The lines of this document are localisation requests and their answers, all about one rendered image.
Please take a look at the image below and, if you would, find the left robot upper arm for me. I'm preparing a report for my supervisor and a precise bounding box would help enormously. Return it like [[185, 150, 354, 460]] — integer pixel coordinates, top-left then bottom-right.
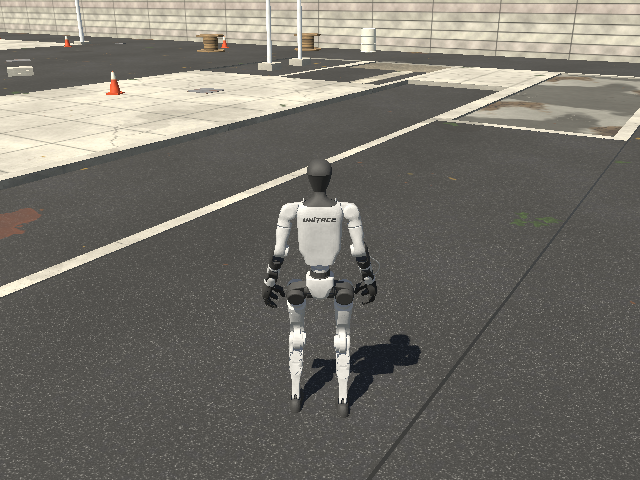
[[273, 202, 299, 258]]

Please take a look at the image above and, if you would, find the right robot hand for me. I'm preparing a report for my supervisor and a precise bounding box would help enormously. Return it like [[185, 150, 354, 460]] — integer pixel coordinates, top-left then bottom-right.
[[354, 281, 377, 305]]

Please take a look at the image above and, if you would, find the right robot upper arm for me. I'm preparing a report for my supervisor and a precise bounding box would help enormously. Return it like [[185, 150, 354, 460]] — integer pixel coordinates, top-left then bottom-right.
[[340, 202, 366, 257]]

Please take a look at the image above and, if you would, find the robot right thigh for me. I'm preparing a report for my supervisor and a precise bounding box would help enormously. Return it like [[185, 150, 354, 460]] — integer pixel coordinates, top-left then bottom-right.
[[334, 279, 354, 353]]

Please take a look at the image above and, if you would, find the robot head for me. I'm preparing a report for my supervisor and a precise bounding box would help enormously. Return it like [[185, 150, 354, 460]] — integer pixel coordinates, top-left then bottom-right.
[[302, 159, 337, 207]]

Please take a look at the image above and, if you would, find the left robot hand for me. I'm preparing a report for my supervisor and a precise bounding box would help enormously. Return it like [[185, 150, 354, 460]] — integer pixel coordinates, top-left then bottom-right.
[[262, 283, 285, 308]]

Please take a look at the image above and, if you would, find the robot right forearm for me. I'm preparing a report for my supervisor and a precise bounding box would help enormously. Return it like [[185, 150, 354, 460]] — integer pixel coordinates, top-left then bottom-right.
[[356, 242, 375, 285]]

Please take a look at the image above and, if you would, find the robot left forearm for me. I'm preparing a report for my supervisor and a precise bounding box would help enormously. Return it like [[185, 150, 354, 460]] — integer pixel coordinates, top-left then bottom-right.
[[264, 243, 284, 287]]

